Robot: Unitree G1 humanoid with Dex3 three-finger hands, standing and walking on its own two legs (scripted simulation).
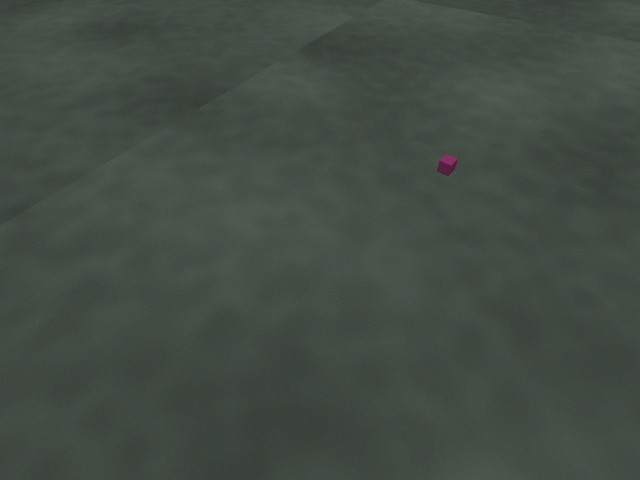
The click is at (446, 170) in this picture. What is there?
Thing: small box
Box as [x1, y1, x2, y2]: [437, 154, 457, 174]
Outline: 446,154 439,161 437,170 448,174 454,168 457,159
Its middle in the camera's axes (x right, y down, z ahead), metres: +0.68 -0.43 +2.08
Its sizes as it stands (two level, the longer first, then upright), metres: 0.080 0.069 0.062
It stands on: the floor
